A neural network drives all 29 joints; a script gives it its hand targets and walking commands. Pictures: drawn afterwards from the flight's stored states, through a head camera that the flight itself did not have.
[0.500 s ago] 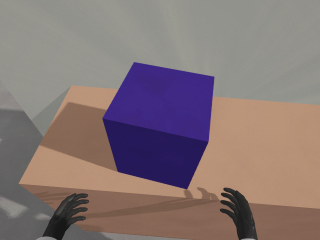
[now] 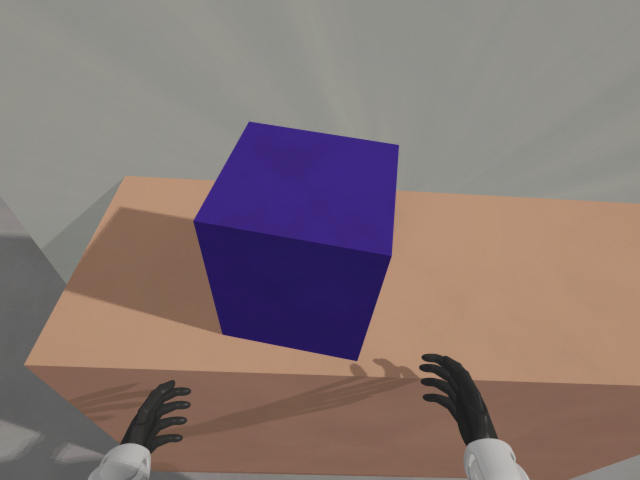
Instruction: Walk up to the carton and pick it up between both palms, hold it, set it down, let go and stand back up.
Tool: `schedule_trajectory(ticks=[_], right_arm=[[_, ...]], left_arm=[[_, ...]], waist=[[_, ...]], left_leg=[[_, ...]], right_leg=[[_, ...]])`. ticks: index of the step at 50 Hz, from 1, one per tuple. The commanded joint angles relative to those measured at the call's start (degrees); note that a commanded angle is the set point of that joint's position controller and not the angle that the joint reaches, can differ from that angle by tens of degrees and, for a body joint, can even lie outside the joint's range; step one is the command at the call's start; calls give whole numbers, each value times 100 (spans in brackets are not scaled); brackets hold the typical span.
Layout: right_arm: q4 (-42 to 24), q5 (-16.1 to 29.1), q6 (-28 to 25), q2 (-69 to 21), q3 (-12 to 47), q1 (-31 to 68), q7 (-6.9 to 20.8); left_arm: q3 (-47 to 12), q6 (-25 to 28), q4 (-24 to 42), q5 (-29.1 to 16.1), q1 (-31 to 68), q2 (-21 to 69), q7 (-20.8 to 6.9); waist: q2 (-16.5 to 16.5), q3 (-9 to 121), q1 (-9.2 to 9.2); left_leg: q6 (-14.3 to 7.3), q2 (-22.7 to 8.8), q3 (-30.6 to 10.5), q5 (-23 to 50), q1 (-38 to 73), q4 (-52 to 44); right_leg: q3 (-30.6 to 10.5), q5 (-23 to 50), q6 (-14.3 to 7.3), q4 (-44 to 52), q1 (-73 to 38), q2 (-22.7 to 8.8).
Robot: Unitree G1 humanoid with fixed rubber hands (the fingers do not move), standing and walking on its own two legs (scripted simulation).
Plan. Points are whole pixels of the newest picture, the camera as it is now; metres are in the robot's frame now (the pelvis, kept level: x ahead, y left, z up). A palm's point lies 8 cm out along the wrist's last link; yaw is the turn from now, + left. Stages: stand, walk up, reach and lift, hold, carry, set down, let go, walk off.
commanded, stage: let go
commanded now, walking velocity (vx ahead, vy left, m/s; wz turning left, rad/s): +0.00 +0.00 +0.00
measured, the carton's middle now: (305, 245) +0.41 +0.02 +0.05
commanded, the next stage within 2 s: stand in 0.50 s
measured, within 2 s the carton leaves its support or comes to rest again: neither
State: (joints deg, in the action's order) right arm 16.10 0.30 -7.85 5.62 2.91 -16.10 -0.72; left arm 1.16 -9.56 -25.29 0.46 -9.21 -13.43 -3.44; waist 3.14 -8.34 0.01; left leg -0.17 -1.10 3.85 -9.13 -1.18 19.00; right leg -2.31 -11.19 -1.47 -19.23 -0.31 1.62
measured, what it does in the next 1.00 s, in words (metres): walks backwards: left foot, then right foot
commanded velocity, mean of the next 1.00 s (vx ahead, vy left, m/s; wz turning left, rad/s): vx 0.00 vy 0.00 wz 0.00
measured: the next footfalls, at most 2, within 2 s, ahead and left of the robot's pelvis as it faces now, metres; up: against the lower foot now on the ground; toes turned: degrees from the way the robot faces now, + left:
left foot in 0.76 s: -0.05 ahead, +0.09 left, +0.00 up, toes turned +7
right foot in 0.98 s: -0.02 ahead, -0.11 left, +0.00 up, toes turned +4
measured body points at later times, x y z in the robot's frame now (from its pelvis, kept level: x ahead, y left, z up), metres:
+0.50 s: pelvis -0.06 +0.00 -0.01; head -0.11 +0.01 +0.44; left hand +0.11 +0.21 -0.09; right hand +0.19 -0.19 -0.02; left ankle +0.03 +0.11 -0.75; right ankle +0.01 -0.11 -0.74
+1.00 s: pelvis -0.11 +0.00 -0.02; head -0.07 +0.00 +0.43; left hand -0.08 +0.27 -0.14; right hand -0.04 -0.26 -0.15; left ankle -0.09 +0.08 -0.75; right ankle -0.07 -0.11 -0.75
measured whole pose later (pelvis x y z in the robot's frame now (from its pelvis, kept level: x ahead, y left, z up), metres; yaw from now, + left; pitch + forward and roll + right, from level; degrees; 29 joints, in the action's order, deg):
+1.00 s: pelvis -0.11 +0.00 -0.02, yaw +2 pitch -2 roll +1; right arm 42.9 -2.1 -0.1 14.5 -3.6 -19.5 0.5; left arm 3.6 0.6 -39.2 2.3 -23.8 -13.6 -1.1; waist 0.0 -5.6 0.1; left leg -3.7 1.6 6.8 -15.9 -15.0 32.1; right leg -2.2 -16.6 -0.3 -34.6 18.0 0.3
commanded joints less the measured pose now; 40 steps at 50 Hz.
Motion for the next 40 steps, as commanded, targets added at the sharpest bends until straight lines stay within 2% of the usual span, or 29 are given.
schedule_trajectory(ticks=[1,7,12,19,24,25,26,27,28,29,30,31,32,33,35,36,37,38,39,40], right_arm=[[1105,-201,880,1116,-860,780,-56],[1775,-343,1021,1273,-947,1041,112],[1979,-405,939,1413,-975,1250,175],[2285,-464,808,1391,-918,1370,74],[2408,-420,740,1311,-831,1360,10],[2427,-423,761,1272,-822,1370,13],[1916,-63,782,1846,-797,1432,34],[1823,-6,812,1492,-808,1039,52],[1809,-166,818,1354,-851,716,105],[1802,-272,792,1257,-895,181,173],[1850,-321,744,1219,-911,-256,211],[1825,-328,680,1185,-939,-476,209],[1774,-338,604,1143,-929,-445,184],[1704,-316,506,1108,-905,-306,156],[1570,-238,342,1250,-912,21,111],[1537,-257,293,1416,-950,133,87],[1508,-327,278,1629,-990,250,68],[1442,-396,310,1819,-997,508,50],[1670,-361,409,1956,-1015,444,28],[1730,-320,469,1864,-983,631,14]], left_arm=[[132,32,256,275,603,-193,159],[175,-73,1,482,790,34,277],[178,93,-97,567,811,187,364],[160,385,-287,612,751,320,311],[105,544,-312,578,573,320,294],[92,566,-344,561,543,319,292],[477,837,-738,9,-1057,-888,350],[577,916,-794,-147,-906,-1295,400],[661,955,-646,-215,-275,-1490,458],[616,1002,-475,-158,332,-1320,502],[605,1036,-407,-81,431,-1168,481],[581,1049,-430,-25,350,-1087,441],[589,1058,-462,28,249,-1038,397],[586,1081,-487,47,103,-958,346],[597,1118,-624,90,-483,-805,274],[584,1138,-672,66,-855,-701,270],[515,1159,-673,44,-1165,-472,279],[447,1170,-622,144,-1221,-350,286],[535,1121,-715,300,-1024,-490,285],[566,1078,-792,348,-1173,-623,242]], waist=[[-1118,-365,19],[-940,-415,-80],[-1044,-379,-77],[-995,-622,-117],[-941,-882,-110],[-845,-939,-115],[-942,-569,618],[161,-696,241],[660,-954,43],[527,-888,-339],[417,-550,-439],[375,-306,-458],[290,-159,-434],[147,90,-364],[-190,712,-74],[-460,1073,59],[-1071,1333,168],[-1230,1019,240],[-1039,737,112],[-836,439,256]], left_leg=[[40,-311,-37,-1606,-1024,-899],[33,-251,49,-1672,-1029,-857],[-160,-423,1,-2343,-1949,-1100],[-427,-594,-4,-3021,-3112,-1496],[-514,-593,33,-2945,-3432,-1557],[-515,-563,54,-2896,-3375,-1512],[-234,-212,-312,-2122,-2388,-139],[-66,263,33,-1695,-1063,1345],[63,505,-33,-1498,-171,2786],[89,308,-238,-1647,-230,2989],[72,238,-212,-1825,-435,3014],[36,234,-161,-1967,-465,3003],[-8,112,-194,-1936,-562,2503],[-74,7,-215,-1752,-697,1644],[-230,-20,-259,-1162,-566,264],[-353,-246,-669,-1169,-147,-18],[-540,-805,-1557,-1832,68,-253],[-742,-1412,-2330,-2224,-132,-256],[-1186,-1864,-2548,-3660,-1339,-769],[-1202,-1736,-2281,-3969,-2218,-1071]], right_leg=[[350,-959,-99,130,42,94],[281,-977,-94,38,-24,93],[295,-694,6,-405,-869,246],[285,-491,164,-837,-2090,447],[237,-584,189,-890,-2457,505],[196,-722,188,-826,-2384,472],[-783,-1276,271,93,598,-584],[-1576,-3195,121,1057,2827,-973],[-1969,-4131,-87,1819,4573,-1286],[-1954,-4082,-238,1708,4504,-1204],[-1899,-3868,-358,1472,4164,-1136],[-1843,-3750,-533,1320,4056,-1130],[-1766,-3482,-553,1075,3717,-1090],[-1674,-3021,-457,746,3040,-1000],[-1409,-2058,-187,-14,2008,-757],[-1131,-1810,-22,-544,2088,-571],[-535,-1883,179,-1420,2495,-172],[-13,-2229,350,-1984,3284,83],[-51,-2070,298,-2510,2862,-40],[-90,-1751,209,-2817,2293,-63]])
